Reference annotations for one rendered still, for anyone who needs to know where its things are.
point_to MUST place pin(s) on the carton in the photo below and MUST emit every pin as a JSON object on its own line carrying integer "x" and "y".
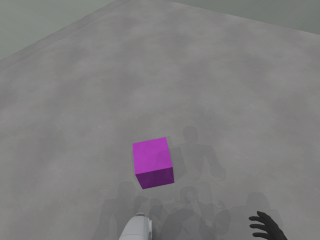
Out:
{"x": 152, "y": 163}

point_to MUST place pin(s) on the robot left thigh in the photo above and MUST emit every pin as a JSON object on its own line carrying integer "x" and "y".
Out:
{"x": 137, "y": 228}

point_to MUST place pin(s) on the left robot shin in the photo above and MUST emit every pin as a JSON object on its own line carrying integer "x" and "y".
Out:
{"x": 140, "y": 214}

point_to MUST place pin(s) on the robot right hand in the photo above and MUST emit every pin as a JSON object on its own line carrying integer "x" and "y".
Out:
{"x": 272, "y": 229}

